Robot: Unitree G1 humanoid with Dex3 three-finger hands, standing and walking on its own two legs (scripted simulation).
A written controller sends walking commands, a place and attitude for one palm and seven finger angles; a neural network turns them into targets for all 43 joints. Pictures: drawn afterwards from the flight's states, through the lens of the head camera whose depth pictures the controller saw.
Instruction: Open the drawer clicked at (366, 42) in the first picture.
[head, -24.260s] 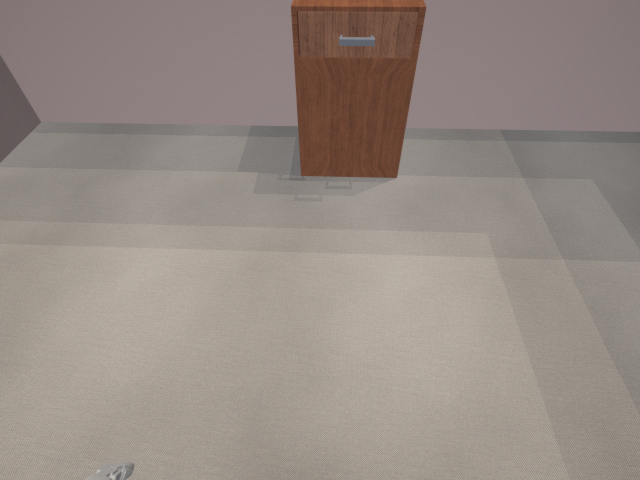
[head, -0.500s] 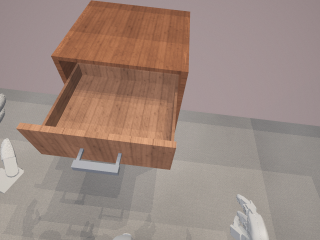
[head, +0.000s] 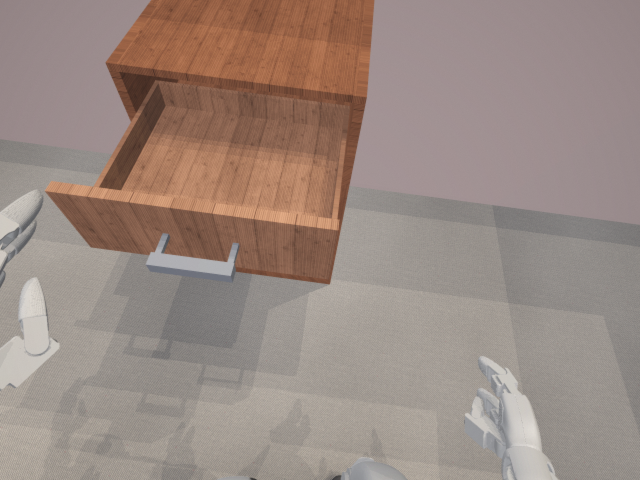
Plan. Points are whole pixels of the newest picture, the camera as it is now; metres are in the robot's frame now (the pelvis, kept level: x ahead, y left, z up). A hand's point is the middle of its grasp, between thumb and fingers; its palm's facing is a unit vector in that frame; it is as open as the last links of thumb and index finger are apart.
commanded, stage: stop stepping back and stand still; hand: left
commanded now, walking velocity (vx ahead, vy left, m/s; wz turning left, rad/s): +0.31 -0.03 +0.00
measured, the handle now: (195, 255) +0.43 +0.22 -0.09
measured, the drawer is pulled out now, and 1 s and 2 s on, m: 0.29 0.29 0.29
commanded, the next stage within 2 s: let the arm hang, fingers relaxed in 0.68 s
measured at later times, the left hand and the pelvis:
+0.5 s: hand (15, 469) +0.13 +0.21 +0.16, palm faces +0.28 -0.81 -0.52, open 7.4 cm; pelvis -0.07 -0.02 +0.00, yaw +1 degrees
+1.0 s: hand out of the picture +0.07 +0.20 -0.13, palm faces +0.01 -0.96 -0.28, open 7.4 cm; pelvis -0.07 +0.00 +0.00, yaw +0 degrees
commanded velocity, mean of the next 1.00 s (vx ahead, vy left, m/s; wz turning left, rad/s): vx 0.08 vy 0.03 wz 0.00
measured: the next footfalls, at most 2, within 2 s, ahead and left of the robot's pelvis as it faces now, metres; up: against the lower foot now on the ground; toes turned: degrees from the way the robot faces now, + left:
right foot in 0.10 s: +0.01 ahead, -0.12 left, +0.00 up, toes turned -5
left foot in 0.34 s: -0.04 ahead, +0.09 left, +0.00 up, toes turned +2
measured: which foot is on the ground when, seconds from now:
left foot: down 0.00-0.12, up 0.14-0.32, down 0.34-1.00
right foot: up 0.00-0.08, down 0.10-1.00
